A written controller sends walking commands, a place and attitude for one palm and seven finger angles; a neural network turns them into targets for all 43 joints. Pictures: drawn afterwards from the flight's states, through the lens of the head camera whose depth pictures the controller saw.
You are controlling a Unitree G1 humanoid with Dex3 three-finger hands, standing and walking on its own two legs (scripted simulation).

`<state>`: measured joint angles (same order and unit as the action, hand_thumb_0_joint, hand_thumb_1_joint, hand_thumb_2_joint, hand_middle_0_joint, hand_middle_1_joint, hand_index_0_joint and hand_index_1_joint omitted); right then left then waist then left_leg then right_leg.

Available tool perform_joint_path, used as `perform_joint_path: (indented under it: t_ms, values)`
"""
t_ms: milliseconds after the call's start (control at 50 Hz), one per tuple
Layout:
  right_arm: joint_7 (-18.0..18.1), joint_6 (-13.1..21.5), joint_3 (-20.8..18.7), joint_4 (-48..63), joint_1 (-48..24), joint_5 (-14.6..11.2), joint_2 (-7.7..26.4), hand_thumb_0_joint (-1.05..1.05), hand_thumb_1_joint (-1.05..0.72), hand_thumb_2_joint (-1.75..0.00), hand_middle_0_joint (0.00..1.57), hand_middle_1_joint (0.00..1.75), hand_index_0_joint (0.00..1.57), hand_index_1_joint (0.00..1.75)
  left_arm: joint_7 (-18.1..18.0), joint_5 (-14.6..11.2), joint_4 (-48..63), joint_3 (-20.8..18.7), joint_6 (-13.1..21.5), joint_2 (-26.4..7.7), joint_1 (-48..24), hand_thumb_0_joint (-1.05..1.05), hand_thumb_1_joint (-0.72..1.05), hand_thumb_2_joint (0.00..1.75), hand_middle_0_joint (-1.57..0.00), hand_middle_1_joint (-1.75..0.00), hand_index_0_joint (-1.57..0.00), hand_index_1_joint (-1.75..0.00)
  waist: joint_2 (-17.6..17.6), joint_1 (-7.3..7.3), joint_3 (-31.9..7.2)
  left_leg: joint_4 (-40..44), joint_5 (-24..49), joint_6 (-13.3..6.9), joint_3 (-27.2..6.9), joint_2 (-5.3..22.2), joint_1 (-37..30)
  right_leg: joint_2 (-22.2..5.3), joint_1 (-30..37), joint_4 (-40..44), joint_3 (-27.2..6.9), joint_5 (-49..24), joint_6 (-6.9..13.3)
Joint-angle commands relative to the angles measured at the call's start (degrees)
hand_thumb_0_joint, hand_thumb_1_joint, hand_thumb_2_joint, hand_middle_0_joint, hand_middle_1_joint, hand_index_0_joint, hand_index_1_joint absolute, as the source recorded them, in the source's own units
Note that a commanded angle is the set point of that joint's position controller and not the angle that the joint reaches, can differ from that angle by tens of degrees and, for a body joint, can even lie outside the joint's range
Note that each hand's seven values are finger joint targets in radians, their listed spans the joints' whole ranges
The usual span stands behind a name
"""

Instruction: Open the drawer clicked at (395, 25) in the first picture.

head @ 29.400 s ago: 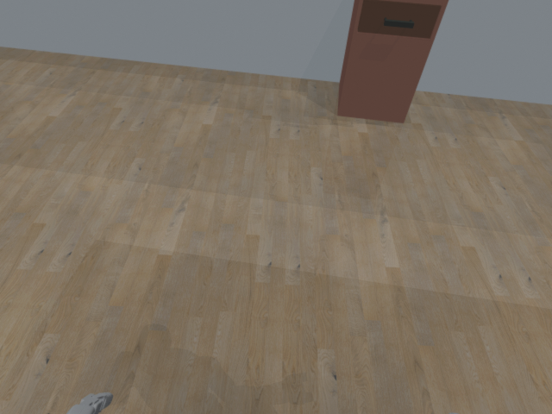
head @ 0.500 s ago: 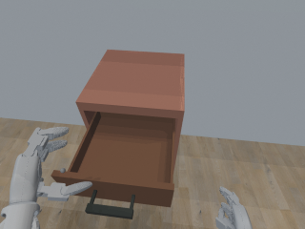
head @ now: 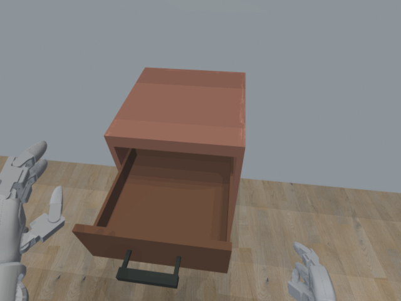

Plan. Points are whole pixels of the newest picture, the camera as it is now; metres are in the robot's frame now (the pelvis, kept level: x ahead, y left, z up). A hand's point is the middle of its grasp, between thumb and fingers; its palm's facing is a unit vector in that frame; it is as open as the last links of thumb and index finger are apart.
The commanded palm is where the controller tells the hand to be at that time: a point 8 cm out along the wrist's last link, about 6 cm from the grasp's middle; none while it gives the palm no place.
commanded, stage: draw the hand back to the body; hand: left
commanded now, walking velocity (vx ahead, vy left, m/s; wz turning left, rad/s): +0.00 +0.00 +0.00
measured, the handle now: (150, 267) +0.23 +0.17 -0.16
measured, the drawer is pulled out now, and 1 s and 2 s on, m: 0.29 0.29 0.29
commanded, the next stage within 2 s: step back with the hand held close in 0.14 s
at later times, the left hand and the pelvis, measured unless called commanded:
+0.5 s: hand (68, 227) +0.18 +0.23 +0.14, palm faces +0.31 -0.81 -0.49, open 7.4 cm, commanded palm +0.10 +0.28 +0.17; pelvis -0.03 +0.00 +0.00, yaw +1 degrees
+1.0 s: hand (27, 289) +0.09 +0.23 +0.15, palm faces +0.42 -0.82 -0.38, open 7.4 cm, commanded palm +0.02 +0.28 +0.17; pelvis -0.10 -0.01 -0.02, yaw +2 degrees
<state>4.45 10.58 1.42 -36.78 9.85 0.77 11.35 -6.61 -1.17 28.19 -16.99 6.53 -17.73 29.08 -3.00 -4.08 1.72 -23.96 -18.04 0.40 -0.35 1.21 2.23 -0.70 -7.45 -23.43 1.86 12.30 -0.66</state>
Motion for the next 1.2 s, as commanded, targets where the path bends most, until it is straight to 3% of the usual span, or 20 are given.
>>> perform_joint_path:
  t_ms: [0, 180, 220, 240, 260, 340, 480, 580, 740, 800, 840, 860, 920, 940, 980, 1000, 1040, 1100, 1140, 1180]
  values:
    - [0.64, 3.19, -2.43, 9.74, -6.95, -0.12, 5.99, 0.00, -0.90, -0.90, 0.20, 0.30, 0.20, 0.30, -0.95, 0.01, 13.07, -5.42, 3.81, -9.35, -3.42, 0.00, 0.90, 0.90, -0.20, -0.30, -0.20, -0.30, -1.12, 0.18, -4.92, 3.70, 18.91, -0.48, 2.17, 0.89, 4.85, -0.20, 4.58, 1.88, 1.28, -10.76, 1.28]
    - [0.98, 3.92, -2.30, 9.70, -7.29, -0.34, 5.80, 0.00, -0.90, -0.90, 0.20, 0.30, 0.20, 0.30, -1.44, 0.00, 13.82, -5.47, 3.83, -9.46, -3.46, 0.00, 0.90, 0.90, -0.20, -0.30, -0.20, -0.30, -2.06, 0.46, -3.53, 3.56, 15.36, -0.51, 1.89, 0.75, 5.39, -0.24, 3.02, 2.54, 1.11, -8.02, 1.46]
    - [1.07, 3.79, -2.38, 9.44, -7.07, -0.45, 5.66, 0.00, -0.90, -0.90, 0.20, 0.30, 0.20, 0.30, -1.45, -0.33, 11.53, -4.98, 3.73, -8.66, -2.56, 0.00, 0.90, 0.90, -0.20, -0.30, -0.20, -0.30, 1.01, 0.54, -2.41, 3.65, 14.01, -0.82, 1.87, 0.95, 6.14, -0.44, 2.59, 2.57, 1.21, -7.08, 1.20]
    - [1.21, 1.41, -2.43, 11.38, -5.51, -0.37, 8.05, 0.00, -0.90, -0.90, 0.20, 0.30, 0.20, 0.30, -1.88, -0.15, 15.82, -13.24, 6.59, -15.72, -8.84, 0.00, 0.90, 0.90, -0.20, -0.30, -0.20, -0.30, 2.71, 3.49, 3.40, 2.00, 8.22, -1.70, -0.28, 0.96, 11.00, -2.44, -3.38, 5.29, -5.05, -7.79, 1.24]
    - [1.31, 0.24, -2.58, 10.40, -5.91, -0.07, 7.29, 0.00, -0.90, -0.90, 0.20, 0.30, 0.20, 0.30, -1.45, 0.40, 11.15, -10.15, 6.91, -11.66, -4.24, 0.00, 0.90, 0.90, -0.20, -0.30, -0.20, -0.30, 6.44, 4.03, 2.38, 0.57, 6.71, -1.88, -1.32, 0.76, 10.54, -3.71, -4.35, 5.97, -5.51, -7.04, 1.61]
    - [1.13, -1.60, -3.62, 12.17, -4.82, 0.21, 7.81, 0.00, -0.90, -0.90, 0.20, 0.30, 0.20, 0.30, -1.72, 1.00, 10.95, -7.44, 7.25, -8.69, 2.84, 0.00, 0.90, 0.90, -0.20, -0.30, -0.20, -0.30, 2.59, 4.56, -5.03, -1.80, 14.99, -1.82, -1.72, 1.88, 9.43, -5.11, -1.65, 1.78, -5.27, -13.94, 2.21]
    - [0.87, -3.49, -4.95, 15.10, -4.51, -0.72, 6.94, 0.00, -0.90, -0.90, 0.20, 0.30, 0.20, 0.30, -3.30, 0.16, 18.49, -11.77, 7.91, -13.30, 10.51, 0.00, 0.90, 0.90, -0.20, -0.30, -0.20, -0.30, 3.62, 4.98, -14.89, -6.52, 25.34, -0.86, -2.85, 3.38, 12.93, -8.32, 3.91, -4.78, -5.03, -29.33, 3.89]
    - [1.13, -2.63, -4.98, 15.06, -5.39, -0.80, 6.41, 0.00, -0.90, -0.90, 0.20, 0.30, 0.20, 0.30, -3.93, -0.46, 22.76, -13.88, 8.89, -15.15, 12.21, 0.00, 0.90, 0.90, -0.20, -0.30, -0.20, -0.30, -3.18, 3.96, -13.50, -1.93, 25.38, -1.87, -5.45, 6.15, 15.27, -4.72, 1.18, -9.04, -2.08, -19.72, 1.92]
    - [1.48, 0.37, -4.66, 12.47, -2.27, 1.33, 7.48, 0.00, -0.90, -0.90, 0.20, 0.30, 0.20, 0.30, -5.44, 0.61, 18.15, -9.85, 9.56, -10.33, 7.99, 0.00, 0.90, 0.90, -0.20, -0.30, -0.20, -0.30, -8.29, 4.58, -5.14, 1.86, 9.79, -4.28, -7.96, 10.13, 29.78, -1.47, -0.30, -14.86, -2.07, 2.54, 1.40]
    - [1.19, -0.05, -4.74, 12.22, -0.84, 0.55, 7.41, 0.00, -0.90, -0.90, 0.20, 0.30, 0.20, 0.30, -5.33, 0.38, 16.75, -8.74, 9.17, -10.74, 5.10, 0.00, 0.90, 0.90, -0.20, -0.30, -0.20, -0.30, 3.51, 5.60, -5.06, -9.14, -3.44, -1.69, -3.93, 3.01, 25.95, -8.60, -7.35, -1.32, -13.64, -2.24, 4.76]
    - [0.38, -0.49, -4.52, 11.69, -0.20, -0.59, 7.09, 0.00, -0.90, -0.90, 0.20, 0.30, 0.20, 0.30, -4.84, 0.14, 14.87, -9.30, 9.20, -12.56, 1.95, 0.00, 0.90, 0.90, -0.20, -0.30, -0.20, -0.30, 10.68, 5.12, -3.07, -19.15, -12.69, -0.84, -0.30, -1.68, 18.47, -14.62, -19.61, 11.34, -22.28, 21.48, 7.14]
    - [0.21, -0.86, -4.30, 11.16, -0.12, -0.76, 6.80, 0.00, -0.90, -0.90, 0.20, 0.30, 0.20, 0.30, -4.70, 0.06, 15.12, -8.27, 9.05, -12.43, 0.63, 0.00, 0.90, 0.90, -0.20, -0.30, -0.20, -0.30, 14.91, 5.07, -3.15, -23.72, -10.81, -0.72, 0.80, -2.26, 15.00, -16.48, -22.40, 13.93, -21.64, 25.45, 7.96]
    - [0.51, -0.97, -2.65, 11.44, -2.34, -0.30, 5.97, 0.00, -0.90, -0.90, 0.20, 0.30, 0.20, 0.30, -4.51, 0.24, 16.14, -9.56, 8.82, -13.25, 0.30, 0.00, 0.90, 0.90, -0.20, -0.30, -0.20, -0.30, 12.72, 5.31, -4.08, -9.92, -7.33, -1.85, 0.75, -0.75, 12.53, -12.15, -18.75, 8.43, -12.28, 15.92, 5.17]
    - [0.84, -0.98, -2.63, 11.97, -2.74, -0.37, 6.57, 0.00, -0.90, -0.90, 0.20, 0.30, 0.20, 0.30, -4.38, 0.17, 16.54, -9.47, 8.91, -12.86, 1.00, 0.00, 0.90, 0.90, -0.20, -0.30, -0.20, -0.30, 7.47, 5.26, -2.57, -0.49, -8.73, -2.74, -2.46, 1.56, 14.62, -8.69, -17.28, 3.57, -9.52, 15.89, 3.25]
    - [1.40, -0.57, -3.44, 13.40, -4.26, -0.01, 8.28, 0.00, -0.90, -0.90, 0.20, 0.30, 0.20, 0.30, -5.08, 1.12, 18.88, -10.64, 10.02, -13.12, 2.59, 0.00, 0.90, 0.90, -0.20, -0.30, -0.20, -0.30, -11.38, 4.58, -1.62, 11.31, -8.47, -7.84, -17.69, 14.30, 26.01, -0.02, -10.73, -16.93, -2.52, 10.60, -0.04]
    - [1.52, 0.09, -3.21, 12.86, -3.76, 1.18, 6.09, 0.00, -0.90, -0.90, 0.20, 0.30, 0.20, 0.30, -5.87, 1.66, 19.29, -9.63, 10.18, -11.47, 3.15, 0.00, 0.90, 0.90, -0.20, -0.30, -0.20, -0.30, -12.40, 5.42, -3.61, 12.60, -5.46, -8.90, -18.67, 16.63, 30.50, 2.12, -8.27, -27.22, -2.11, 13.33, 0.06]
    - [0.78, 0.75, -4.54, 12.25, -2.82, 0.53, 6.81, 0.00, -0.90, -0.90, 0.20, 0.30, 0.20, 0.30, -5.37, 0.53, 18.62, -11.08, 10.03, -11.88, 6.11, 0.00, 0.90, 0.90, -0.20, -0.30, -0.20, -0.30, -9.47, 4.64, -4.92, 9.47, -2.44, -9.07, -12.80, 16.13, 31.93, 2.04, -6.27, -31.95, -3.89, 15.87, 0.35]
    - [-0.28, 1.97, -5.01, 10.89, -2.02, -0.39, 7.57, 0.00, -0.90, -0.90, 0.20, 0.30, 0.20, 0.30, -4.68, -0.28, 20.76, -9.43, 9.50, -11.03, 7.06, 0.00, 0.90, 0.90, -0.20, -0.30, -0.20, -0.30, -7.43, 3.96, -6.56, 0.13, 18.16, -6.93, -8.09, 13.15, 17.58, 0.72, -9.78, -13.58, -0.83, 10.67, -0.31]
    - [-1.00, 2.35, -4.60, 9.90, -3.28, -0.88, 8.27, 0.00, -0.90, -0.90, 0.20, 0.30, 0.20, 0.30, -3.43, -1.14, 19.56, -10.07, 9.95, -11.80, 6.80, 0.00, 0.90, 0.90, -0.20, -0.30, -0.20, -0.30, -6.88, 3.96, -7.65, -3.53, 18.93, -5.44, -8.33, 12.86, 15.30, -0.67, -6.60, -2.89, -1.73, 0.11, -0.04]
    - [-1.14, 2.07, -4.43, 9.19, -3.61, -0.88, 8.33, 0.00, -0.90, -0.90, 0.20, 0.30, 0.20, 0.30, -2.80, -0.46, 18.76, -11.08, 10.53, -13.99, 3.97, 0.00, 0.90, 0.90, -0.20, -0.30, -0.20, -0.30, 1.41, 4.58, -6.70, -9.36, 10.67, -2.69, -3.27, 8.38, 19.41, -6.60, -3.90, 2.78, -6.90, -16.20, 2.32]
